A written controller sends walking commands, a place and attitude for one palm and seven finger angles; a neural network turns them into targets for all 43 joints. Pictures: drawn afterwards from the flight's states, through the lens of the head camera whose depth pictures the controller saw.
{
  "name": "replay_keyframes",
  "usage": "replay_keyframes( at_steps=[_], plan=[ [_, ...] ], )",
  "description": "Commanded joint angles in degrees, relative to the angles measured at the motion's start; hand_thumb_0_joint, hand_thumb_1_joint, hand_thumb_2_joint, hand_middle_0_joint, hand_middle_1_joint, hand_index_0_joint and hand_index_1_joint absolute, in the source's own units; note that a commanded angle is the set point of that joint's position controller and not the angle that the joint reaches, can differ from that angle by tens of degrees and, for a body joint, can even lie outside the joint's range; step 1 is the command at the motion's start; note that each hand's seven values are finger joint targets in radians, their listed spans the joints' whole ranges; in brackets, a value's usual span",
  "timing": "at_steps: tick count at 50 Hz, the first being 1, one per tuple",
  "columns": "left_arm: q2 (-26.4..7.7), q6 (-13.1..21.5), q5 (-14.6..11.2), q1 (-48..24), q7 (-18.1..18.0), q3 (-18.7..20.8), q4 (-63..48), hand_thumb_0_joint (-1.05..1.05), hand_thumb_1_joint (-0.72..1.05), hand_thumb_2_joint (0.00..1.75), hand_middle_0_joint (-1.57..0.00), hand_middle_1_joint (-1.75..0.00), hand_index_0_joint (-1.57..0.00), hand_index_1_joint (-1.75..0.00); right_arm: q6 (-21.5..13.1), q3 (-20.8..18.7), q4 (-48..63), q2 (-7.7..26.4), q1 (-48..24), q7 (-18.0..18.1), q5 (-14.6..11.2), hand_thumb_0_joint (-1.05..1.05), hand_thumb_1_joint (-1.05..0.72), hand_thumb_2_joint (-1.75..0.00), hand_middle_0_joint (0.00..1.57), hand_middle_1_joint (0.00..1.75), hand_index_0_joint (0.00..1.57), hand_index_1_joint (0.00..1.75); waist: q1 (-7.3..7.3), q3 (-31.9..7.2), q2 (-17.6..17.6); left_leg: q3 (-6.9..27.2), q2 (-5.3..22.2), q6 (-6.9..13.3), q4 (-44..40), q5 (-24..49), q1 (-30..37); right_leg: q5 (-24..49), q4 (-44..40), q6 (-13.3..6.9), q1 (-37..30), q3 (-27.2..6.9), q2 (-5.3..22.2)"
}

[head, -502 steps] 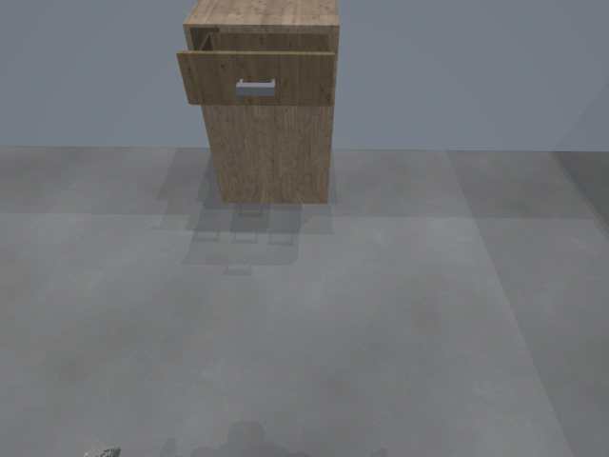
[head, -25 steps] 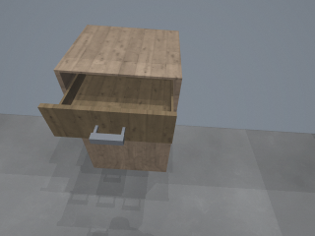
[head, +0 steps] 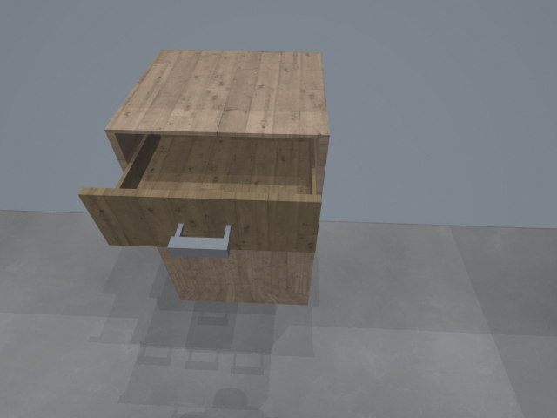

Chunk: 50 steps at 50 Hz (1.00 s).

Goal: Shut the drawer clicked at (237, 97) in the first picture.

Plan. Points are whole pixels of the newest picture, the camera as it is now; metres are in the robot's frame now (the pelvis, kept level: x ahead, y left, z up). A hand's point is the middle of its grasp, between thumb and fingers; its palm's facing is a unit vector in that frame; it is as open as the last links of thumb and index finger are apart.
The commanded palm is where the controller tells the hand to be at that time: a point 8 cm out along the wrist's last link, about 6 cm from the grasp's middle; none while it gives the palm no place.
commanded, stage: look again from close up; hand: left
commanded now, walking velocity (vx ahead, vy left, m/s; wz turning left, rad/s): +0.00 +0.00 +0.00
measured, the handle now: (202, 237) +0.45 +0.18 -0.05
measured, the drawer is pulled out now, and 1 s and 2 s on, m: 0.20 0.20 0.20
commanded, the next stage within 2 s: raise the hand and make a fist in 0.30 s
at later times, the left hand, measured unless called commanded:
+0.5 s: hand out of the picture +0.11 +0.18 -0.11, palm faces +0.18 -0.96 -0.21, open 7.2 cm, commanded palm +0.12 +0.21 -0.06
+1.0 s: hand (184, 384) +0.18 +0.14 -0.02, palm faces +0.06 -1.00 -0.08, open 5.0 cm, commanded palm +0.16 +0.20 -0.02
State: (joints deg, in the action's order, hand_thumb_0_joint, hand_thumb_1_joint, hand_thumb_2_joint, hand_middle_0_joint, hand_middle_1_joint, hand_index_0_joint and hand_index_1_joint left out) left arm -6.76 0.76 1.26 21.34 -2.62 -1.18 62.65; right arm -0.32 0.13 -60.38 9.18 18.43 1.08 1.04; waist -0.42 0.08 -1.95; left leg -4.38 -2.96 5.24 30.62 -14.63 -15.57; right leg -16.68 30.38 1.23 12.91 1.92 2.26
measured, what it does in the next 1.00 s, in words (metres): lowers itself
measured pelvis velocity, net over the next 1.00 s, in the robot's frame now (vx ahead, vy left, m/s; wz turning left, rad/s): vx -0.02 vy -0.07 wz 0.05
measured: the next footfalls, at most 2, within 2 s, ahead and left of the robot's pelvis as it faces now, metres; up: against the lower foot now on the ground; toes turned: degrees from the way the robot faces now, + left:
none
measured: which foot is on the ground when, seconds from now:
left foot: down 0.00-1.00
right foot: down 0.00-1.00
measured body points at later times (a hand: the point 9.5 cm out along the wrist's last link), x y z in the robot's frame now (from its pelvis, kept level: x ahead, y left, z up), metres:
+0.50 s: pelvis +0.02 -0.01 +0.00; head +0.03 -0.01 +0.45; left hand +0.10 +0.23 -0.09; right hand +0.05 -0.25 -0.14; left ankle +0.02 +0.06 -0.73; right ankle +0.00 -0.14 -0.73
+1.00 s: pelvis -0.02 -0.07 -0.08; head +0.03 -0.06 +0.36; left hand +0.17 +0.20 -0.02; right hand +0.21 -0.28 -0.14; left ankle +0.02 +0.06 -0.73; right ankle +0.00 -0.14 -0.73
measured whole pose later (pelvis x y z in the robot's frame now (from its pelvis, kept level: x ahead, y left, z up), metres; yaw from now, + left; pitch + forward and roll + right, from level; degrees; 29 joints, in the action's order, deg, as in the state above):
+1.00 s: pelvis -0.02 -0.07 -0.08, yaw +3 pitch +12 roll -2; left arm -14.7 25.2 -16.5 22.5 18.5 11.1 0.6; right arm -12.7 1.0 -30.2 12.9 9.5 3.3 -1.5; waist 2.4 -7.6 -1.5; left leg 2.9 1.9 -0.7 66.5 -27.9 -51.1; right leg -31.2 64.0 -4.5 45.6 9.2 -1.7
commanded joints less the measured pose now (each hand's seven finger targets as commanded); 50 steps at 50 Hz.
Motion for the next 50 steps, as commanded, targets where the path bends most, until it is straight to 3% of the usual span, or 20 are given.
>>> replay_keyframes(
  at_steps=[1,9,19,20,21,22,23,24,25,26,28,29,31,33,36,39,43,45,48,50],
  plan=[
    [-4.96,1.0,-0.22,2.61,0.06,0.83,-2.44,0.0,0.9,0.9,-0.2,-0.3,-0.2,-0.3,-1.66,-0.55,2.41,5.66,1.77,-0.11,-0.32,0.0,-0.9,-0.9,0.2,0.3,0.2,0.3,0.32,6.05,3.29,11.66,8.8,-1.28,-13.63,-5.61,-3.21,1.21,-5.06,-3.64,1.0,-3.41,2.26],
    [-6.92,0.95,-0.48,0.55,0.07,1.07,-3.06,0.0,0.9,0.9,-0.2,-0.3,-0.2,-0.3,-2.18,-0.03,0.45,6.41,0.78,0.04,-0.3,0.0,-0.9,-0.9,0.2,0.3,0.2,0.3,0.47,4.09,2.85,8.42,8.27,-1.8,-11.91,6.67,2.62,6.82,-6.67,-3.06,-0.68,-4.21,3.4],
    [-7.54,0.75,-0.63,-0.68,0.08,1.08,-2.33,0.0,0.9,0.9,-0.2,-0.3,-0.2,-0.3,-2.12,0.18,-1.57,6.21,0.03,0.23,-0.35,0.0,-0.9,-0.9,0.2,0.3,0.2,0.3,0.46,2.88,2.24,7.25,8.43,-2.18,-11.54,11.52,5.45,9.78,-7.8,-2.77,-2.27,-4.6,3.66],
    [-8.74,1.32,0.2,1.23,-2.0,1.07,-0.86,0.0,0.9,0.9,-0.2,-0.3,-0.2,-0.3,-1.97,-0.23,2.29,8.07,-3.41,0.08,-0.98,0.0,-0.9,-0.9,0.2,0.3,0.2,0.3,1.55,4.8,8.92,7.2,10.68,-3.6,-2.13,19.36,1.98,17.99,-7.9,-1.94,0.02,-5.25,4.86],
    [-23.52,12.82,-10.3,-41.1,-1.61,12.57,-89.56,0.0,0.9,0.9,-0.22,-0.32,-0.22,-0.32,-9.84,-3.09,22.89,17.22,-3.05,1.66,-3.31,0.0,-0.9,-0.9,0.2,0.3,0.2,0.3,-5.07,-25.14,-1.57,8.4,4.37,-5.52,-6.25,22.37,18.43,18.67,-2.46,-2.7,-0.97,0.92,-1.2],
    [-18.63,10.55,-6.21,-13.12,-2.75,9.17,-76.44,0.0,0.9,0.9,-0.24,-0.34,-0.24,-0.34,-15.53,-0.88,20.14,12.26,-7.06,3.51,-2.86,0.0,-0.9,-0.9,0.2,0.3,0.2,0.3,1.16,-24.59,-12.5,8.91,8.16,-6.72,-7.18,28.66,24.0,6.83,2.79,-3.44,2.76,0.7,-2.14],
    [-5.6,3.59,-8.6,3.46,-4.1,0.76,-67.4,0.0,0.9,0.9,-0.26,-0.37,-0.26,-0.37,-17.61,-1.43,19.27,9.94,-7.46,2.79,-3.3,0.0,-0.9,-0.9,0.2,0.3,0.2,0.3,-0.57,-15.14,-12.84,9.61,7.4,-9.13,-9.92,24.01,15.54,-2.19,5.55,-2.63,8.23,2.51,-2.2],
    [-1.16,2.98,-9.66,1.22,-3.29,-0.74,-64.67,0.0,0.9,0.9,-0.28,-0.39,-0.28,-0.39,-18.03,-1.51,17.88,10.24,-5.05,2.35,-3.15,0.0,-0.9,-0.9,0.2,0.3,0.2,0.3,-2.3,-4.83,-6.93,9.14,6.56,-7.71,-8.86,16.28,8.95,-2.57,5.07,-2.11,11.45,2.61,-1.84],
    [-4.64,5.93,-10.33,-4.19,-2.41,2.5,-66.96,0.0,0.9,0.9,-0.3,-0.41,-0.3,-0.41,-18.76,-2.48,21.19,11.89,-6.47,1.95,-2.68,0.0,-0.9,-0.9,0.2,0.3,0.2,0.3,-2.87,1.33,-4.83,9.59,5.29,-6.63,-5.68,7.89,2.22,-2.4,2.52,-2.39,13.33,3.54,-1.94],
    [-7.55,9.29,-10.06,-2.46,-0.94,6.29,-64.15,0.0,0.9,0.9,-0.32,-0.43,-0.32,-0.43,-18.93,-3.23,22.45,13.19,-6.8,1.66,-1.84,0.0,-0.9,-0.9,0.2,0.3,0.2,0.3,-3.01,0.79,-0.44,9.23,4.48,-6.07,-2.06,2.17,-2.3,-1.11,1.25,-2.6,15.11,4.43,-2.18],
    [-4.46,16.62,-11.28,12.8,4.2,8.28,-55.17,0.0,0.9,0.9,-0.36,-0.47,-0.36,-0.47,-18.56,-4.45,26.15,12.66,-7.9,0.64,-1.48,0.0,-0.9,-0.9,0.2,0.3,0.2,0.3,0.79,-2.97,10.5,7.8,3.93,-5.97,4.78,4.5,-8.73,-1.2,6.15,-2.95,17.29,5.97,-3.33],
    [-0.11,20.77,-12.2,15.28,7.69,5.03,-52.95,0.0,0.9,0.9,-0.38,-0.5,-0.38,-0.5,-18.48,-4.42,27.89,12.18,-9.17,-0.08,-1.24,0.0,-0.9,-0.9,0.2,0.3,0.2,0.3,1.08,-4.34,15.3,7.02,3.87,-5.88,8.87,4.51,-12.23,-1.38,10.33,-2.82,21.44,6.13,-3.62],
    [-0.74,29.77,-14.49,15.65,15.18,6.51,-53.68,0.0,0.9,0.9,-0.42,-0.54,-0.42,-0.54,-18.47,-5.44,30.89,12.19,-10.77,-1.53,-1.18,0.0,-0.9,-0.9,0.2,0.3,0.2,0.3,2.65,-7.91,13.31,5.55,3.08,-6.23,16.01,2.46,-19.79,-1.07,17.54,-3.22,25.97,4.63,-3.25],
    [-7.54,35.28,-15.29,15.9,21.14,12.84,-52.53,0.0,0.9,0.9,-0.46,-0.58,-0.46,-0.58,-18.2,-6.26,33.69,12.58,-11.27,-2.6,-1.74,0.0,-0.9,-0.9,0.2,0.3,0.2,0.3,3.96,-10.7,5.24,4.48,2.4,-6.09,21.08,1.8,-23.65,0.47,21.91,-4.02,27.67,1.94,-2.43],
    [-11.37,31.64,-17.58,8.62,22.65,15.49,-63.05,0.0,0.9,0.9,-0.52,-0.65,-0.52,-0.65,-16.44,-5.73,40.18,12.54,-13.59,-1.45,-2.83,0.0,-0.9,-0.9,0.2,0.3,0.2,0.3,4.43,-16.92,1.77,2.67,1.49,-4.73,23.28,-3.89,-27.15,-5.2,22.56,-3.31,27.05,-1.06,-2.32],
    [-13.75,29.0,-18.71,-0.2,19.34,16.73,-76.43,0.0,0.9,0.9,-0.58,-0.71,-0.58,-0.71,-14.84,-5.17,41.86,11.66,-10.51,0.31,-2.88,0.0,-0.9,-0.9,0.2,0.3,0.2,0.3,2.08,-20.11,-1.47,4.02,2.25,-3.63,25.43,-4.35,-26.26,-6.79,20.83,-2.69,26.89,-3.84,-2.7],
    [-15.86,30.82,-17.21,-7.41,17.09,15.69,-84.24,0.0,0.9,0.9,-0.66,-0.8,-0.66,-0.8,-14.19,-3.97,39.61,10.87,-6.76,2.12,-2.42,0.0,-0.9,-0.9,0.2,0.3,0.2,0.3,-2.04,-19.68,-1.31,5.19,3.49,-2.91,28.87,-1.09,-26.16,-1.77,19.79,-1.99,26.65,-6.1,-2.8],
    [-13.29,30.56,-17.22,-7.91,19.12,12.17,-79.44,0.0,0.9,0.9,-0.7,-0.84,-0.7,-0.84,-14.83,-3.08,37.95,10.67,-7.24,2.56,-2.64,0.0,-0.9,-0.9,0.2,0.3,0.2,0.3,-3.58,-15.89,-1.79,5.48,3.68,-3.03,29.97,-2.99,-28.19,-3.05,18.31,-1.4,28.5,-6.88,-2.27],
    [-16.02,26.85,-18.69,-7.74,23.21,14.3,-70.96,0.0,0.9,0.9,-0.76,-0.91,-0.76,-0.91,-15.41,-2.36,36.21,11.9,-7.94,3.26,-3.28,0.0,-0.9,-0.9,0.2,0.3,0.2,0.3,-3.29,-14.12,0.21,6.0,3.79,-2.97,30.15,-4.54,-30.25,-6.17,15.71,-0.52,27.21,-8.87,-1.69],
    [-17.38,23.35,-20.13,-5.99,24.98,16.99,-69.63,0.0,0.9,0.9,-0.8,-0.95,-0.8,-0.95,-15.45,-2.3,36.81,11.93,-8.14,3.44,-3.65,0.0,-0.9,-0.9,0.2,0.3,0.2,0.3,-1.39,-18.21,1.58,5.8,3.39,-3.09,29.03,-4.09,-30.3,-5.79,14.19,0.28,22.21,-10.2,-0.37]
  ],
)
